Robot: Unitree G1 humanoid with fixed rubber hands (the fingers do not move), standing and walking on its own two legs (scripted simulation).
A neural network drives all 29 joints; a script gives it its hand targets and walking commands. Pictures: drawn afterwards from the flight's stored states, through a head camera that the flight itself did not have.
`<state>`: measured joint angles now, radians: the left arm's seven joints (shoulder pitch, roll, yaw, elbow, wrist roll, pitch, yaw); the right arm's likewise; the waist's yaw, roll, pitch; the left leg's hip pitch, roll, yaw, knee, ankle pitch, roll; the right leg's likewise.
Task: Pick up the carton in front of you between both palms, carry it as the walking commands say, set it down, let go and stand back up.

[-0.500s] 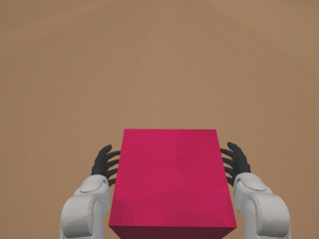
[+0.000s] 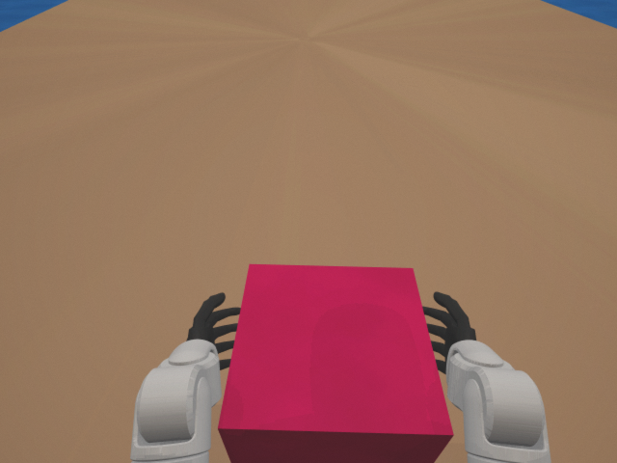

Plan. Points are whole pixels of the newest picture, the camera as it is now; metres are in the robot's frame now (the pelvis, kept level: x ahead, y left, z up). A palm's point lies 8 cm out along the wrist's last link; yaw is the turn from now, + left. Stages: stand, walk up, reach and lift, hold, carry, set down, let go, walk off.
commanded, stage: carry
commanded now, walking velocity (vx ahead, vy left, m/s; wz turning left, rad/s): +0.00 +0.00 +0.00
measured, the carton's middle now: (327, 387) +0.25 +0.00 +0.00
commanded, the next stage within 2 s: hold in 1.60 s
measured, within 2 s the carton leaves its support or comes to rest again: neither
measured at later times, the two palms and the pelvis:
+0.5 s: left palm (210, 362) +0.26 +0.15 +0.03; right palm (442, 363) +0.26 -0.15 +0.03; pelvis -0.02 +0.01 +0.00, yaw +0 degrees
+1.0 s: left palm (210, 361) +0.26 +0.15 +0.04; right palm (444, 362) +0.26 -0.15 +0.04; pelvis -0.02 +0.00 +0.00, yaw +0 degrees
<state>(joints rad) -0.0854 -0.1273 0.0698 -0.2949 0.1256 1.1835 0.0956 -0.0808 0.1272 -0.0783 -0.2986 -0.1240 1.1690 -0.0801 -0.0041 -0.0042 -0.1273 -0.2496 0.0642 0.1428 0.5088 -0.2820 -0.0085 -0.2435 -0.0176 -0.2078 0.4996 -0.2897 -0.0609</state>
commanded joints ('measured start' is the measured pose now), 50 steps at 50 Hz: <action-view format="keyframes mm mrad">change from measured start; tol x8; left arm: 1 -450 -836 -649 -42 -318 -78 -219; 10 -405 -779 -536 126 -191 -239 -236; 24 -617 -823 -432 362 -123 -544 -279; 36 -498 -855 -458 363 -133 -476 -283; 50 -565 -882 -455 353 -152 -477 -292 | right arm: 1 -390 840 632 15 299 -59 204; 24 -541 841 428 415 90 -517 260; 50 -526 882 468 379 119 -455 268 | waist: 1 8 -14 -176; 41 8 51 -168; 50 5 -52 -180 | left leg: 1 54 96 -83 -34 387 31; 6 49 109 -95 -60 209 40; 13 66 104 -102 -75 282 39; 19 30 92 -104 -84 159 24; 43 29 84 -108 -82 281 36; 50 47 93 -107 -69 201 33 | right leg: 1 92 -160 121 -41 467 23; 9 68 -154 150 -95 262 14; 26 50 -150 156 -120 156 5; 34 57 -164 169 -87 285 11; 50 60 -163 145 -88 289 15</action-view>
